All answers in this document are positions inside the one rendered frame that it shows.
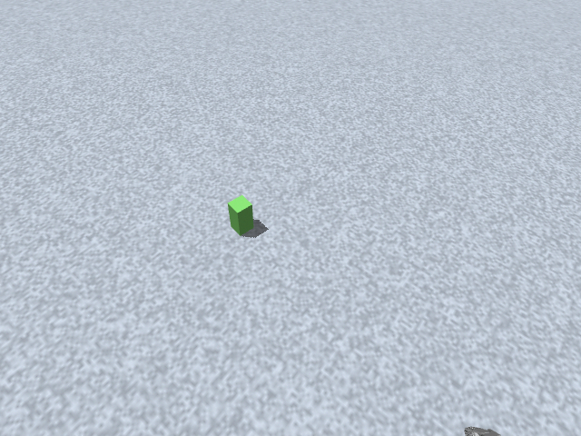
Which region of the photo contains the carton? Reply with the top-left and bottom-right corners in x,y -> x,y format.
228,195 -> 253,236

